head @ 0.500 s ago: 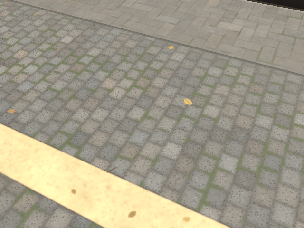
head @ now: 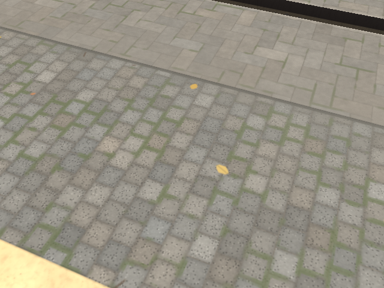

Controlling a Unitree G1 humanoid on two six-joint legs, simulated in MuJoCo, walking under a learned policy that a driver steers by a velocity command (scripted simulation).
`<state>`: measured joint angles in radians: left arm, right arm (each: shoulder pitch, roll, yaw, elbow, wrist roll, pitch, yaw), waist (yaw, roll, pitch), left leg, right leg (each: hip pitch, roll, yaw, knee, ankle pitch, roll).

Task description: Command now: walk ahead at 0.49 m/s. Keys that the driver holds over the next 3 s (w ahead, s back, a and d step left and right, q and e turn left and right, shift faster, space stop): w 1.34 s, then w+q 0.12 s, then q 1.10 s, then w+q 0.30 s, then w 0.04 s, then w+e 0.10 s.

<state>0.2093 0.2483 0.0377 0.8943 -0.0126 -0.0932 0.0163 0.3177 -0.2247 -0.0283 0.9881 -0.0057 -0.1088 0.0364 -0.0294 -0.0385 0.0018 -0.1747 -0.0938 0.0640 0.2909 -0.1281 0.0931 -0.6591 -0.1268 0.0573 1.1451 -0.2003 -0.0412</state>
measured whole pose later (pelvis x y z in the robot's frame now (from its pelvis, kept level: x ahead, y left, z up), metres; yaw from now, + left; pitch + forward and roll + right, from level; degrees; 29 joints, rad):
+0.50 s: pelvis +0.28 -0.08 +0.00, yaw +1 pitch +1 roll +0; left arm 0.28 0.23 0.04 0.91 0.00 -0.11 -0.03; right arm 0.23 -0.28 -0.04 0.93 0.02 -0.09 0.00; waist 0.02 0.04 0.00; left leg -0.57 0.09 -0.03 1.13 -0.25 0.05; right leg -0.23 0.05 -0.07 0.34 -0.15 -0.07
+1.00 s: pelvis +0.55 -0.01 -0.01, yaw +1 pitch +2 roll +0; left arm 0.31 0.25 0.05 0.97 -0.02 -0.10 0.00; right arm 0.16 -0.24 -0.05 0.90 0.00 -0.10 0.04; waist 0.00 -0.02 0.03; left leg -0.36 -0.03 0.06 0.47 -0.15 0.07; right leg -0.39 -0.04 0.03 1.18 -0.37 -0.05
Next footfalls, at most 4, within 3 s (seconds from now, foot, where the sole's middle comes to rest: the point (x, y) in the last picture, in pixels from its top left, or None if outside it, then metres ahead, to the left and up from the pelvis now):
0.30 right None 0.34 -0.17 -0.78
0.86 left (173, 252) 0.65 0.07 -0.78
1.44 right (229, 180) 0.97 -0.16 -0.78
1.94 left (171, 169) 1.04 0.09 -0.78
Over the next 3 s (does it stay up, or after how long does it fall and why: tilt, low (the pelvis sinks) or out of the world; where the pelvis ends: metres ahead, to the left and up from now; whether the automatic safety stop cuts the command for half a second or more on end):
stays up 1.01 0.05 0.00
